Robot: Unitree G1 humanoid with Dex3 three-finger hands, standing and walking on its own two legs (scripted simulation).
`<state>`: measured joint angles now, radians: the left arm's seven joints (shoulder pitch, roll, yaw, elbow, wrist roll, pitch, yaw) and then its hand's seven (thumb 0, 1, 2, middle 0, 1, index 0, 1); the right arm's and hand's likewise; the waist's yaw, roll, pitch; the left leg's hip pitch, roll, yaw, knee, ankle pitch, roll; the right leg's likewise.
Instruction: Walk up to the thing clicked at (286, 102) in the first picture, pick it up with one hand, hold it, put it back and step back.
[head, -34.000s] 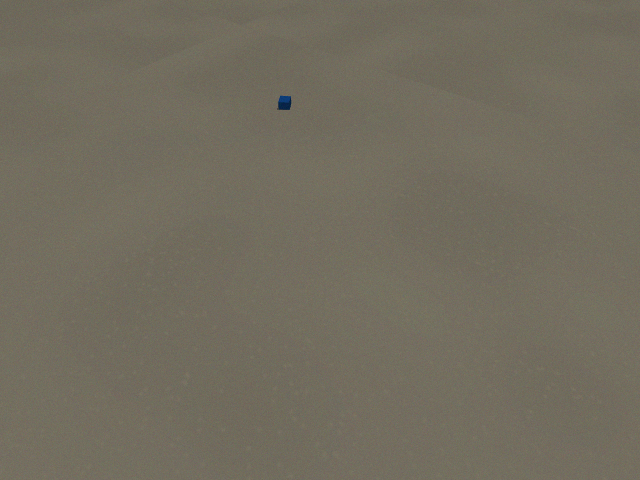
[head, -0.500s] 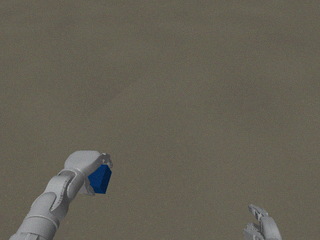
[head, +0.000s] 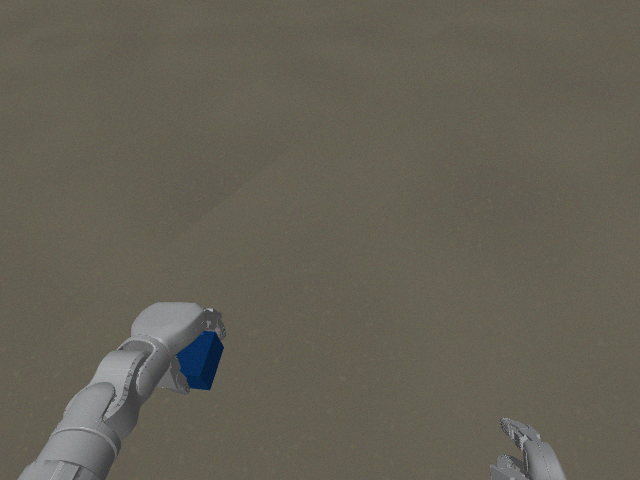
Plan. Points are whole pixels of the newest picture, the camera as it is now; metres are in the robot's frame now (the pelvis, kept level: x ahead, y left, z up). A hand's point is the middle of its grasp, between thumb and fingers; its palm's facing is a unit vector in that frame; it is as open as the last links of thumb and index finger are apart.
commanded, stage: crouch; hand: left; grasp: from above
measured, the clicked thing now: (187, 358) +0.30 +0.22 -0.06
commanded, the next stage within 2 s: lower in 1.92 s
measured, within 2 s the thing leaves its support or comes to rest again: neither
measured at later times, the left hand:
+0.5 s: hand (209, 380) +0.32 +0.23 -0.21, palm faces -0.39 +0.10 -0.91, open 9.5 cm
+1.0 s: hand (240, 397) +0.36 +0.23 -0.44, palm faces -0.46 +0.06 -0.88, open 9.3 cm
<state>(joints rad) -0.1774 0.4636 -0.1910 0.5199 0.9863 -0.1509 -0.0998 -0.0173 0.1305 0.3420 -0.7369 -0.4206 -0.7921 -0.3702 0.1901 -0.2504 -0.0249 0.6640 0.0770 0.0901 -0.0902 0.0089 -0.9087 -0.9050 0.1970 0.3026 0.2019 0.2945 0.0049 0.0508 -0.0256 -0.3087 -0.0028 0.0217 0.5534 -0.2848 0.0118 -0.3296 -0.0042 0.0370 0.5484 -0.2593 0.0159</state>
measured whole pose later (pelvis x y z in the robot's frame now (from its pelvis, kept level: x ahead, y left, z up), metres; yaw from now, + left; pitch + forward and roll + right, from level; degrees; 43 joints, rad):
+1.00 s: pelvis -0.08 +0.00 -0.30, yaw -1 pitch +37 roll -5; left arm -0.81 0.58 -0.03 1.25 1.29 -0.27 0.31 -0.02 0.12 0.34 -0.75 -0.41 -0.80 -0.36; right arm 0.22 -0.24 -0.02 0.74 -0.07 -0.01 0.04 0.00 -0.90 -0.90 0.20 0.30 0.21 0.29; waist -0.19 0.03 -0.20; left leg -1.95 -0.02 -0.06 1.95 -0.65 0.02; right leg -1.92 0.00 -0.04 1.88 -0.61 0.03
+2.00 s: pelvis -0.08 +0.00 -0.42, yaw -5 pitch +35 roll -8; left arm -1.00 0.78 0.05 1.46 1.36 -0.30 0.38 -0.02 0.12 0.35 -0.75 -0.41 -0.80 -0.36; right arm 0.17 -0.26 0.07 0.74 -0.14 -0.04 0.13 0.00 -0.92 -0.91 0.20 0.30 0.20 0.29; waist -0.27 -0.01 -0.06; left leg -2.29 -0.02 -0.11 2.37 -0.70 0.01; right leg -2.24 0.01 -0.09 2.26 -0.65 0.03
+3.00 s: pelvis -0.08 +0.00 -0.47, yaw -10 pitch +29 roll -13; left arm -1.01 0.99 0.15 1.60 1.43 -0.36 0.50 -0.02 0.12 0.34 -0.75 -0.41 -0.80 -0.36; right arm 0.14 -0.31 0.21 0.67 -0.24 -0.09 0.16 0.00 -0.90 -0.90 0.20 0.30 0.21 0.30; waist -0.36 -0.11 0.10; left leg -2.36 -0.01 -0.21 2.55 -0.72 0.00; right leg -2.28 0.04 -0.16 2.37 -0.63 0.04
